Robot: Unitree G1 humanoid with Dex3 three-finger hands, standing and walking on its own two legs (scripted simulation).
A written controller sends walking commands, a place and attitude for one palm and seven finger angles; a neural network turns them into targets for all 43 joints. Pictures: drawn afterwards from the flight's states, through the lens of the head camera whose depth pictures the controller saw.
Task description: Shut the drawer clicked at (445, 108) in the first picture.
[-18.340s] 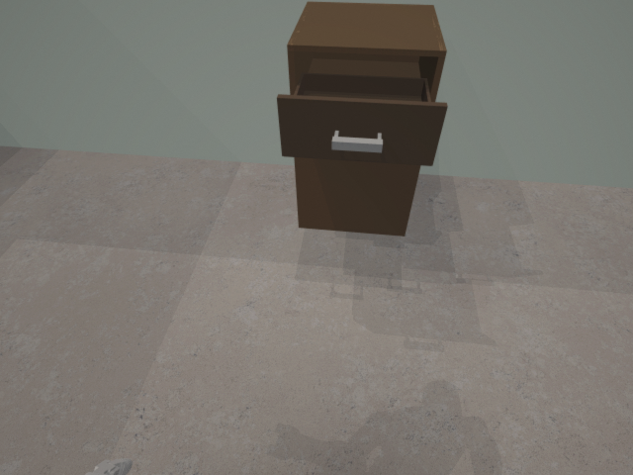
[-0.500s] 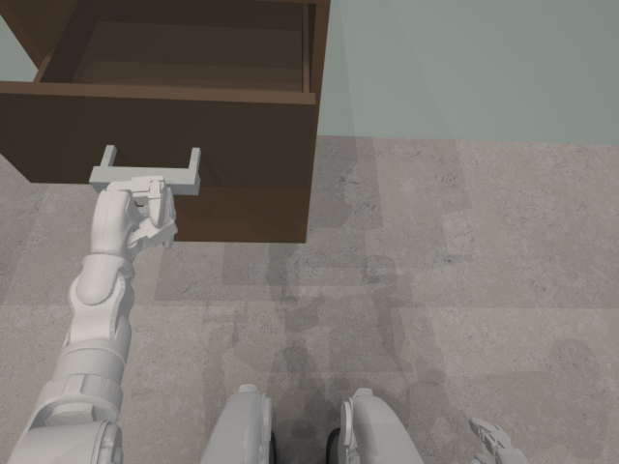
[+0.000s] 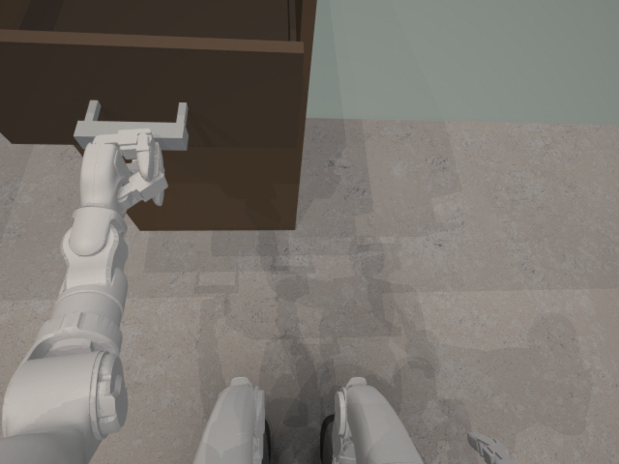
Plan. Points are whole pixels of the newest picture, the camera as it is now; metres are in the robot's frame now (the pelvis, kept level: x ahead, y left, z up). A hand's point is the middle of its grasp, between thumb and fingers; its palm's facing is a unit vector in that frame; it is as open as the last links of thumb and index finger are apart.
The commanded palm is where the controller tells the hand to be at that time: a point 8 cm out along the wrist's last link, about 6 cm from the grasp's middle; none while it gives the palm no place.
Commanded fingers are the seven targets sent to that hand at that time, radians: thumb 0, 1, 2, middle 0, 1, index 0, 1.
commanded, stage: push the drawer shut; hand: left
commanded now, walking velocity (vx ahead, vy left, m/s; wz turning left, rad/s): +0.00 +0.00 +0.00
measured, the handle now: (136, 122) +0.54 +0.22 +0.04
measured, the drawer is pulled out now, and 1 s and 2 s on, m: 0.14 0.03 0.00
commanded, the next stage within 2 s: pull the fist back off the drawer in 1.48 s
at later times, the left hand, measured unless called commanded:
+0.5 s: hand (166, 134) +0.53 +0.18 +0.04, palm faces +0.01 -1.00 -0.06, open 3.1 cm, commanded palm +0.52 +0.22 +0.04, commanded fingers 0.00 0.90 0.90 -1.40 -1.60 -1.40 -1.60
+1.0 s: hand (166, 106) +0.57 +0.19 +0.04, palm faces +0.02 -1.00 -0.05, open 3.3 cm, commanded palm +0.58 +0.20 +0.04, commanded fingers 0.00 0.90 0.90 -1.40 -1.60 -1.40 -1.60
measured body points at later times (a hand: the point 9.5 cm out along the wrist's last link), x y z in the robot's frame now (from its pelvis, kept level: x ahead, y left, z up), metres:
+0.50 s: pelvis +0.00 -0.01 -0.01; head +0.17 +0.02 +0.41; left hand +0.52 +0.24 +0.04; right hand +0.01 -0.27 -0.12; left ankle +0.04 +0.09 -0.62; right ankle +0.03 -0.11 -0.62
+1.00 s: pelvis -0.01 +0.00 -0.02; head +0.19 +0.04 +0.39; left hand +0.56 +0.24 +0.05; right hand -0.02 -0.26 -0.12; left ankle +0.04 +0.09 -0.62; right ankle +0.03 -0.11 -0.62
